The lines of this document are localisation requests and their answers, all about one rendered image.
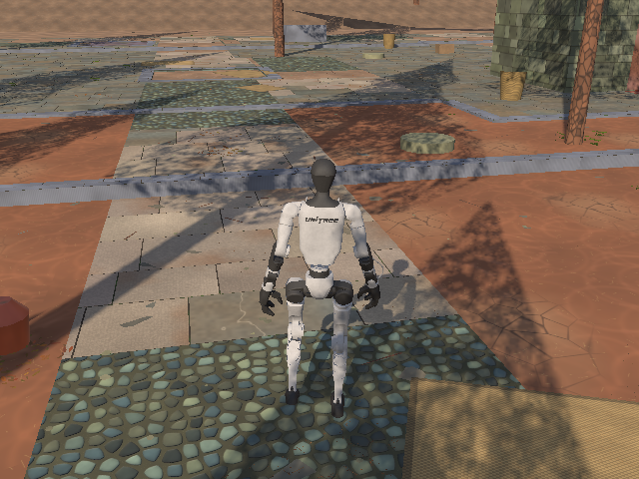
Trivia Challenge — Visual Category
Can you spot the robot left foot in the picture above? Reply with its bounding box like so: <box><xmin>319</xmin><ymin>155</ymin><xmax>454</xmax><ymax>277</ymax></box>
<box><xmin>285</xmin><ymin>387</ymin><xmax>300</xmax><ymax>405</ymax></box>

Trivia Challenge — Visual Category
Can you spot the right robot upper arm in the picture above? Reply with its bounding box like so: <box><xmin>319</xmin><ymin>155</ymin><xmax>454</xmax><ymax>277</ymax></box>
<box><xmin>343</xmin><ymin>203</ymin><xmax>369</xmax><ymax>258</ymax></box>

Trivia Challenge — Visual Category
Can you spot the right robot hand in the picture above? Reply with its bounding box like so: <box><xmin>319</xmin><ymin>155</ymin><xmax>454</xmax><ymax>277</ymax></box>
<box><xmin>357</xmin><ymin>285</ymin><xmax>380</xmax><ymax>309</ymax></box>

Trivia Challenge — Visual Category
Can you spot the robot left shin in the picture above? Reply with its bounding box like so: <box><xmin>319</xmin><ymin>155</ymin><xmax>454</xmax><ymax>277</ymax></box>
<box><xmin>287</xmin><ymin>322</ymin><xmax>302</xmax><ymax>392</ymax></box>

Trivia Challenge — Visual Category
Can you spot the robot right forearm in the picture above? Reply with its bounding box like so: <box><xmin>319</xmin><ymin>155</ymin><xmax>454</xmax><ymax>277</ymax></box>
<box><xmin>358</xmin><ymin>243</ymin><xmax>378</xmax><ymax>288</ymax></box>

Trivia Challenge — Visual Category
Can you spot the left robot upper arm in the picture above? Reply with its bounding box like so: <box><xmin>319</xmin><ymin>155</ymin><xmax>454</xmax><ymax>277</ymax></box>
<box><xmin>275</xmin><ymin>202</ymin><xmax>302</xmax><ymax>257</ymax></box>

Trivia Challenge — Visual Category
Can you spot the left robot hand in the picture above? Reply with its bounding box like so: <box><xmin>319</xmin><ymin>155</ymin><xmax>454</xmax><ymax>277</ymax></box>
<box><xmin>259</xmin><ymin>288</ymin><xmax>283</xmax><ymax>316</ymax></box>

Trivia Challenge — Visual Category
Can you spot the robot left forearm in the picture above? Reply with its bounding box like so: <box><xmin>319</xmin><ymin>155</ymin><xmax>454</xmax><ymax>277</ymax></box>
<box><xmin>262</xmin><ymin>242</ymin><xmax>284</xmax><ymax>291</ymax></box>

